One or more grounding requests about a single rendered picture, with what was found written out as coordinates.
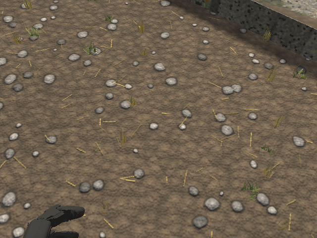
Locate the left robot hand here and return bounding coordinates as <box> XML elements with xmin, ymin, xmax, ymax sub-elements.
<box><xmin>23</xmin><ymin>204</ymin><xmax>85</xmax><ymax>238</ymax></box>

